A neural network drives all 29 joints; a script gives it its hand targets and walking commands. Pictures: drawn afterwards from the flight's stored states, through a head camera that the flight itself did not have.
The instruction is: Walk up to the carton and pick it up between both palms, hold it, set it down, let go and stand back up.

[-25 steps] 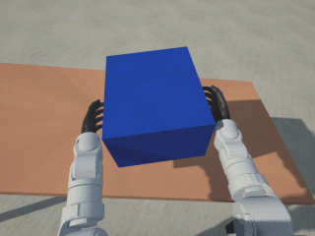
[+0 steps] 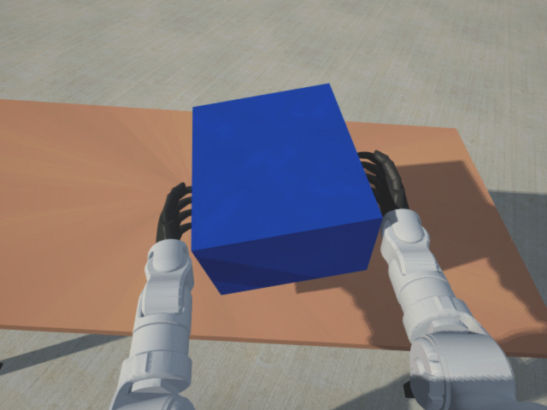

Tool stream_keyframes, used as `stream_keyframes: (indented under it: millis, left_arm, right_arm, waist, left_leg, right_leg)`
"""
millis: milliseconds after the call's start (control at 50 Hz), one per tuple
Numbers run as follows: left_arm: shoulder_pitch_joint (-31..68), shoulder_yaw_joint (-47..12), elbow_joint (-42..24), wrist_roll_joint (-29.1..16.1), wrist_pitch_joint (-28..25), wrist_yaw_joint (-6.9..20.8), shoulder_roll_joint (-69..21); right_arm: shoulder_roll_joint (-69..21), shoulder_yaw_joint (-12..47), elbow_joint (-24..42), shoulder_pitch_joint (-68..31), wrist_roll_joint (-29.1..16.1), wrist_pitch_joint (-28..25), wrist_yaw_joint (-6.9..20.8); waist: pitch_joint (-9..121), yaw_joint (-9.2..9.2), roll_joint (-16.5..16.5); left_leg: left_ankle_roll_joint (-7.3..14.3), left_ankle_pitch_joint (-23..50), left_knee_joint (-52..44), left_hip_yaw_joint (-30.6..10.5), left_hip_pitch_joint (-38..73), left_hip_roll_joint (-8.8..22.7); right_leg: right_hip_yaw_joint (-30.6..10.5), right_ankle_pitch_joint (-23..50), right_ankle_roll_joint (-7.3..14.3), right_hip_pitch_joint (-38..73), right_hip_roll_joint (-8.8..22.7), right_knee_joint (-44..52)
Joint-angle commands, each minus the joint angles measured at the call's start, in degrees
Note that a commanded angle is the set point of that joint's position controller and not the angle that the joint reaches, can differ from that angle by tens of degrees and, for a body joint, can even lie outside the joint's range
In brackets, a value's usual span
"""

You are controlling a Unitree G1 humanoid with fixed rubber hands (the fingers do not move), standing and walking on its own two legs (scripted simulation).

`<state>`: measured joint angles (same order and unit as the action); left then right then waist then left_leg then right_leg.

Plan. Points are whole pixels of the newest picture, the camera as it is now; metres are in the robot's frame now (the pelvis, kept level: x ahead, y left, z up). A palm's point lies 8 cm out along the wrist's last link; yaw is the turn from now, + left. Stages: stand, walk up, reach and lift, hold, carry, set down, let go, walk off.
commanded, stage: set down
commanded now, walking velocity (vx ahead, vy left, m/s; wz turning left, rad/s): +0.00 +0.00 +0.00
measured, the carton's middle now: (276, 185) +0.46 +0.04 +0.06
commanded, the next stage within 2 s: none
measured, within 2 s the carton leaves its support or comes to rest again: neither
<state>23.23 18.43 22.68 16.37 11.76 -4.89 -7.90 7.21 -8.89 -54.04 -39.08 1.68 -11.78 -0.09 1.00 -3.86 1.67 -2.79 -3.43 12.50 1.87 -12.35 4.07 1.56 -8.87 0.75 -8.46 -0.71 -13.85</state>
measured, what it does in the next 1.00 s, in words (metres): stands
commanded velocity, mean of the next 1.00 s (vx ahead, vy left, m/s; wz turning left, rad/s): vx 0.00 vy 0.00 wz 0.00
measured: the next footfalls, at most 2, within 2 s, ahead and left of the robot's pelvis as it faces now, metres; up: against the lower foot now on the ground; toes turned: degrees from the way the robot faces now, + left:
none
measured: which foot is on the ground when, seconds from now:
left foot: down 0.00-1.00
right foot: down 0.00-1.00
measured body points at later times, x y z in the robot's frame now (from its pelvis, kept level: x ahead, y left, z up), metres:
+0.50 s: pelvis +0.00 +0.00 +0.00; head +0.06 +0.01 +0.44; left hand +0.34 +0.19 +0.01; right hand +0.44 -0.13 +0.06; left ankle +0.03 +0.15 -0.75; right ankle -0.02 -0.11 -0.75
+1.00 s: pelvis +0.00 -0.01 -0.01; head +0.08 -0.01 +0.44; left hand +0.33 +0.18 -0.03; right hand +0.44 -0.14 +0.02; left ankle +0.03 +0.15 -0.75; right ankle -0.02 -0.11 -0.75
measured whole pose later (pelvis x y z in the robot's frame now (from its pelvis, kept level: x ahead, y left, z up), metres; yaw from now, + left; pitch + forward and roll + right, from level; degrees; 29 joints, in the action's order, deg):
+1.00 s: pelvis +0.00 -0.01 -0.01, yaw -2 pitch +14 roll +0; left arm 23.9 25.5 39.4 15.2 -7.0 -7.8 -10.8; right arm 7.6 -17.4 -69.5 -45.7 10.2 -21.6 3.8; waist 3.5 -6.8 0.5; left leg -3.4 -2.4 14.0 2.9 -24.9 5.6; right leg 0.5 -8.3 1.5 -22.5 -2.1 -17.1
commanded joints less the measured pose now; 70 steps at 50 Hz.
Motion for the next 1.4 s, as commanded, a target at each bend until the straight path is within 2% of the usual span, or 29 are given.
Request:
stream_keyframes:
  millis: [0, 40, 80, 140, 200, 220, 240, 300, 340, 460, 560, 600, 640, 740, 760, 800, 900, 940, 960, 980, 1020, 1060, 1080, 1100, 1160, 1280, 1320, 1360, 1380]
  left_arm:
    - [36.2, -19.8, -6.2, -1.3, -7.3, 5.9, -23.2]
    - [36.0, -17.8, -4.5, -1.2, -8.1, 6.2, -22.9]
    - [37.2, -17.1, -2.8, -1.1, -9.2, 6.2, -22.4]
    - [37.8, -15.7, -2.7, -0.9, -11.5, 6.0, -22.3]
    - [38.3, -16.0, -2.3, -0.5, -13.4, 5.4, -23.5]
    - [38.5, -16.4, -2.0, -0.7, -13.9, 5.0, -23.7]
    - [39.2, -17.0, -2.9, -1.1, -15.0, 4.4, -24.0]
    - [42.5, -20.3, -3.2, -2.3, -17.8, 2.3, -24.8]
    - [43.1, -21.1, -2.8, -2.7, -19.3, 1.5, -25.2]
    - [41.1, -19.5, -0.3, -1.6, -19.7, 0.1, -24.6]
    - [38.9, -15.2, 2.4, -0.3, -19.2, 0.8, -23.9]
    - [37.9, -14.4, 2.5, 0.1, -19.1, 0.9, -23.7]
    - [34.6, -11.0, 4.6, 1.5, -18.6, 1.5, -22.2]
    - [35.7, -11.6, 3.9, 0.4, -20.0, 1.4, -23.3]
    - [36.9, -11.8, 3.1, 0.2, -21.1, 1.2, -23.6]
    - [36.8, -11.2, 4.2, 0.7, -21.9, 1.3, -22.5]
    - [39.4, -11.7, 5.7, -0.1, -25.3, 0.7, -22.5]
    - [40.2, -12.3, 6.2, -0.6, -27.2, 0.3, -23.0]
    - [40.0, -13.1, 6.3, -0.5, -27.8, -0.1, -23.1]
    - [38.7, -11.2, 8.7, 0.3, -28.1, 0.1, -21.7]
    - [38.6, -10.1, 10.1, 0.7, -28.7, 0.0, -21.4]
    - [39.4, -10.7, 10.6, 0.0, -29.5, -0.5, -21.7]
    - [39.7, -11.3, 10.5, -0.4, -29.4, -0.7, -22.1]
    - [38.8, -11.1, 10.9, 0.1, -29.4, -0.9, -22.1]
    - [37.3, -10.1, 12.3, -0.1, -29.1, -0.2, -22.5]
    - [37.6, -12.3, 9.9, 0.2, -29.4, -1.0, -24.0]
    - [36.4, -11.5, 9.4, 0.9, -28.5, -1.3, -22.5]
    - [35.8, -11.2, 9.8, 1.4, -28.2, -1.3, -22.8]
    - [34.5, -10.7, 10.5, 2.0, -28.2, -1.1, -22.4]
  right_arm:
    - [-27.6, 12.2, 6.0, -28.7, 3.6, -3.6, 7.5]
    - [-28.5, 12.2, 5.1, -29.2, 3.7, -3.9, 7.5]
    - [-28.8, 11.1, 2.9, -29.2, 4.6, -4.4, 7.6]
    - [-29.6, 10.6, 2.4, -29.7, 5.6, -5.9, 7.4]
    - [-28.9, 8.9, -0.1, -29.5, 6.6, -7.2, 7.3]
    - [-27.9, 7.7, -0.5, -30.2, 7.2, -7.6, 7.5]
    - [-28.6, 8.1, 0.5, -30.5, 7.3, -8.3, 7.7]
    - [-27.0, 6.1, 0.2, -31.6, 8.6, -9.8, 7.7]
    - [-27.8, 7.3, 0.1, -31.5, 8.0, -9.9, 7.8]
    - [-25.5, 4.2, -4.2, -29.4, 8.9, -8.1, 9.0]
    - [-25.4, 3.7, -6.8, -29.3, 8.6, -7.5, 9.4]
    - [-24.3, 2.7, -8.9, -28.4, 8.6, -7.5, 9.7]
    - [-23.4, 2.7, -10.1, -27.6, 8.5, -7.2, 9.7]
    - [-24.6, 3.0, -9.0, -29.2, 9.1, -9.1, 9.7]
    - [-25.3, 3.3, -9.2, -29.9, 9.2, -9.9, 9.8]
    - [-24.8, 2.3, -10.3, -29.3, 10.2, -10.4, 9.5]
    - [-25.7, 0.9, -9.5, -31.6, 12.0, -12.1, 8.9]
    - [-26.0, 0.9, -8.9, -32.5, 13.0, -13.1, 8.7]
    - [-25.1, 0.0, -9.9, -31.6, 13.6, -13.6, 8.6]
    - [-25.8, 1.0, -10.2, -31.1, 13.6, -13.3, 8.4]
    - [-25.3, 0.9, -11.3, -31.8, 13.6, -13.3, 8.7]
    - [-24.2, 0.0, -12.7, -31.9, 13.6, -13.2, 9.1]
    - [-24.0, -0.6, -12.8, -32.3, 14.0, -13.1, 9.3]
    - [-24.1, 0.1, -13.6, -31.4, 13.8, -12.9, 9.3]
    - [-24.0, -0.5, -14.8, -31.4, 14.0, -12.3, 9.0]
    - [-22.4, -2.7, -16.7, -30.5, 14.4, -13.3, 9.0]
    - [-19.5, -5.1, -17.8, -29.4, 14.7, -13.1, 8.7]
    - [-19.1, -5.9, -18.1, -29.7, 14.9, -13.2, 8.8]
    - [-19.9, -4.5, -18.7, -29.1, 14.2, -13.0, 9.1]
  waist:
    - [28.0, -1.28, 0.4]
    - [27.9, -2.32, 1.3]
    - [27.8, -2.04, 1.3]
    - [28.9, -2.16, 2.6]
    - [31.3, -1.74, 1.3]
    - [32.2, -1.43, 0.9]
    - [34.7, -2.27, 0.6]
    - [39.6, -0.72, -1.3]
    - [41.1, -1.34, -1.1]
    - [41.2, -1.63, -1.5]
    - [38.0, -2.81, 0.5]
    - [36.3, -2.30, 0.5]
    - [32.7, -3.49, 2.3]
    - [35.9, -3.53, 2.8]
    - [37.2, -4.42, 1.5]
    - [37.1, -3.60, 1.7]
    - [40.4, -3.78, 2.1]
    - [43.7, -3.68, 2.9]
    - [44.7, -3.00, 1.6]
    - [43.2, -4.07, 3.0]
    - [43.9, -4.87, 2.5]
    - [44.4, -4.81, 2.2]
    - [45.6, -4.40, 2.2]
    - [44.2, -5.25, 2.4]
    - [43.0, -4.28, 4.7]
    - [45.4, -3.27, 0.4]
    - [44.8, -1.79, 0.2]
    - [43.9, -2.45, -0.2]
    - [42.0, -3.51, -0.5]
  left_leg:
    - [2.6, 16.3, 3.8, 4.5, 17.1, -3.0]
    - [3.2, 15.0, 3.4, 4.8, 15.1, -3.1]
    - [3.3, 13.5, 3.0, 5.2, 13.6, -3.2]
    - [3.8, 13.6, 2.8, 5.6, 11.2, -3.3]
    - [2.6, 15.5, 2.9, 5.6, 12.3, -3.0]
    - [2.2, 16.3, 3.3, 5.4, 13.2, -2.7]
    - [2.1, 18.5, 4.0, 5.5, 14.3, -2.6]
    - [0.6, 21.4, 5.4, 5.1, 17.3, -2.1]
    - [0.6, 23.5, 6.4, 5.1, 17.4, -2.2]
    - [0.8, 20.7, 6.3, 4.9, 17.1, -2.0]
    - [1.5, 21.6, 6.8, 4.9, 13.3, -2.3]
    - [0.9, 24.2, 7.2, 4.5, 13.9, -2.2]
    - [2.1, 22.7, 6.4, 4.7, 12.4, -2.4]
    - [2.6, 21.1, 6.2, 5.2, 9.7, -2.3]
    - [2.4, 20.4, 6.0, 5.4, 7.8, -2.5]
    - [2.4, 19.3, 5.9, 5.5, 6.5, -2.5]
    - [2.4, 17.4, 6.5, 5.9, 4.7, -2.7]
    - [2.6, 16.3, 6.4, 5.9, 2.5, -2.6]
    - [1.9, 17.3, 6.8, 5.6, 3.2, -2.3]
    - [2.8, 16.1, 6.9, 6.2, 1.2, -2.7]
    - [2.9, 14.1, 6.3, 6.2, -1.2, -2.7]
    - [2.5, 13.8, 6.5, 5.9, -0.4, -2.3]
    - [2.3, 14.2, 6.9, 5.9, 1.1, -2.1]
    - [2.2, 16.9, 7.8, 5.9, 2.1, -2.0]
    - [2.7, 18.1, 8.1, 5.5, 1.9, -2.2]
    - [0.5, 26.1, 10.8, 4.8, 9.5, -1.8]
    - [0.1, 26.3, 11.3, 4.4, 9.6, -1.9]
    - [0.1, 25.6, 11.1, 4.6, 9.3, -2.0]
    - [0.3, 27.0, 11.2, 4.6, 8.7, -2.1]
  right_leg:
    - [4.0, 15.0, -2.2, 2.0, -0.7, -0.2]
    - [3.4, 16.2, -2.6, 3.0, -0.1, -0.3]
    - [3.1, 16.1, -2.8, 4.0, 0.1, -0.8]
    - [2.5, 22.3, -3.9, 6.3, 0.8, -1.9]
    - [3.3, 22.8, -3.6, 6.4, 0.0, -2.5]
    - [4.0, 21.2, -3.1, 4.2, -0.6, -2.2]
    - [4.1, 21.2, -2.9, 2.9, -0.7, -2.2]
    - [4.9, 18.4, -2.0, -1.0, -1.8, -1.5]
    - [4.4, 19.3, -1.8, -1.2, -1.8, -1.5]
    - [4.5, 10.2, -1.0, -5.8, -2.3, -0.4]
    - [3.6, 16.3, -1.8, -4.2, -1.7, -1.8]
    - [3.8, 18.2, -1.7, -3.5, -2.1, -2.0]
    - [3.1, 19.1, -2.1, -1.4, -1.8, -2.2]
    - [2.7, 25.0, -3.0, -0.5, -1.1, -3.8]
    - [2.6, 25.0, -2.9, -0.3, -0.6, -4.3]
    - [2.3, 26.8, -3.1, 1.1, -0.5, -4.9]
    - [2.2, 23.3, -2.9, 0.1, -0.7, -5.1]
    - [2.0, 25.2, -3.3, 0.2, -0.5, -6.0]
    - [2.3, 25.7, -2.9, -0.3, -0.9, -6.3]
    - [1.5, 25.5, -3.2, 0.9, -0.4, -6.3]
    - [1.2, 24.8, -3.0, 0.7, -0.1, -6.7]
    - [1.7, 21.2, -2.6, -1.8, -0.6, -6.4]
    - [2.1, 18.0, -2.0, -3.6, -1.1, -5.6]
    - [2.4, 18.0, -1.4, -4.4, -1.6, -5.6]
    - [2.7, 18.8, -1.7, -4.7, -2.1, -5.4]
    - [4.0, 17.2, -0.2, -11.4, -3.3, -3.7]
    - [4.1, 16.3, 0.1, -11.0, -3.7, -3.6]
    - [4.1, 14.5, 0.5, -11.6, -3.6, -3.1]
    - [3.9, 17.0, 0.5, -10.5, -3.3, -3.4]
